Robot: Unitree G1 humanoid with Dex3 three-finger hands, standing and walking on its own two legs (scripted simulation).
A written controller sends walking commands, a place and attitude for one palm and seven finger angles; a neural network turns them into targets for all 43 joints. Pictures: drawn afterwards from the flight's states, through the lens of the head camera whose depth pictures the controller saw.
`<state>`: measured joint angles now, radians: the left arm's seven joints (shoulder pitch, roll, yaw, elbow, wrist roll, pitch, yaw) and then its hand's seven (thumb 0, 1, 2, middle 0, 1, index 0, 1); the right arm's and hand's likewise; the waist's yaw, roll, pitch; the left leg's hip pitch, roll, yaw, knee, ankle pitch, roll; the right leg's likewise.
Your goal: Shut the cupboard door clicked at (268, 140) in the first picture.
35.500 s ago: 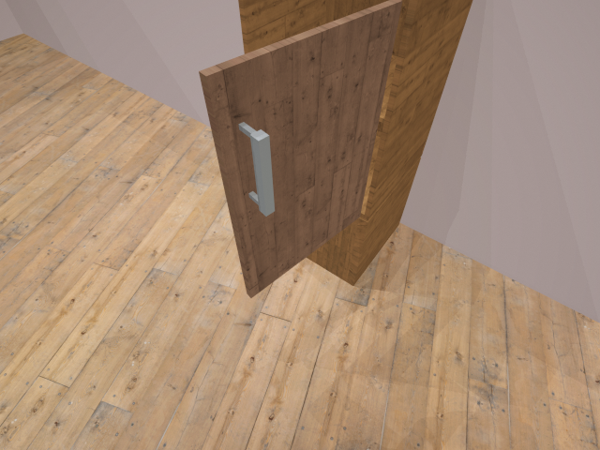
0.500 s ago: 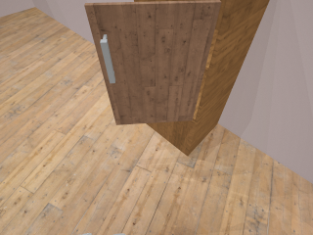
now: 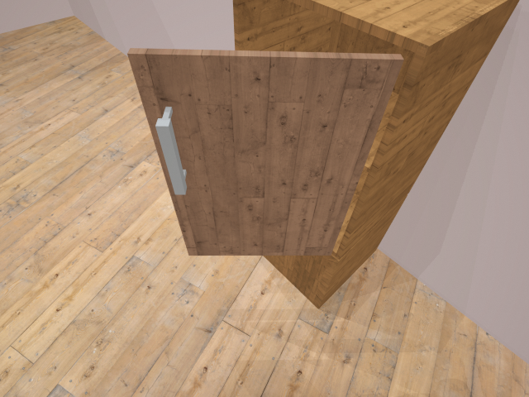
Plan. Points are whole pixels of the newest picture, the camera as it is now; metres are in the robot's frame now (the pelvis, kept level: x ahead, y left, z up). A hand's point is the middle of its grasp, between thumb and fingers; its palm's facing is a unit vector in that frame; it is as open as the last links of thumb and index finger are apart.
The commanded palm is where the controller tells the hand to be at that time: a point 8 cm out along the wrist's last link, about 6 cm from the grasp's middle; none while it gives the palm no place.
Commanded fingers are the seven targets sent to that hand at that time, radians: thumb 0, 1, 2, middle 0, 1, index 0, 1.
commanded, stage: come to a stop and stand still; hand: left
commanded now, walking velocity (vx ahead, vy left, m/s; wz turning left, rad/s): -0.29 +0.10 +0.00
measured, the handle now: (174, 153) +0.50 +0.20 +0.07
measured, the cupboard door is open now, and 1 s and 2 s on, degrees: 48 48 48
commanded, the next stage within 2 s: look again from close up in 1.34 s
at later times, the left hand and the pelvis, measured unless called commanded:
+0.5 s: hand out of the picture +0.09 +0.21 -0.19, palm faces +0.08 -0.97 -0.22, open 7.4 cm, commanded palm none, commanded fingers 0.00 0.90 0.90 -0.20 -0.30 -0.20 -0.30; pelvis +0.04 +0.01 -0.01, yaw +2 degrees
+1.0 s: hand out of the picture +0.04 +0.17 -0.18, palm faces +0.00 -0.98 -0.19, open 7.4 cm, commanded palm none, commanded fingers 0.00 0.90 0.90 -0.20 -0.30 -0.20 -0.30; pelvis +0.02 -0.01 +0.00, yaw +1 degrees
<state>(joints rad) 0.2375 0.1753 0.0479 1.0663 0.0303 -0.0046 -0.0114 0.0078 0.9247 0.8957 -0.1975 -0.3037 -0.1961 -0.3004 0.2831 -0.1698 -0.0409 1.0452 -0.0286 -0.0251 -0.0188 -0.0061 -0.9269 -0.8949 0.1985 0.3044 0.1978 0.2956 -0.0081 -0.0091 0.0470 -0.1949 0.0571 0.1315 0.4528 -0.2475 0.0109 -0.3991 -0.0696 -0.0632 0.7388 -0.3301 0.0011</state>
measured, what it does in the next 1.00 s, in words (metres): steps on the spot: right foot, then left foot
